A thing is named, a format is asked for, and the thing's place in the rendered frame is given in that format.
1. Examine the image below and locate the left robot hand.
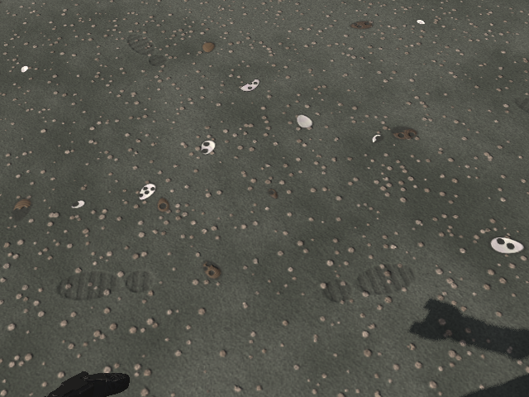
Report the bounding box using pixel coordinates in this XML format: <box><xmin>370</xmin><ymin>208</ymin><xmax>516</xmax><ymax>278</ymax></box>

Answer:
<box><xmin>44</xmin><ymin>371</ymin><xmax>130</xmax><ymax>397</ymax></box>

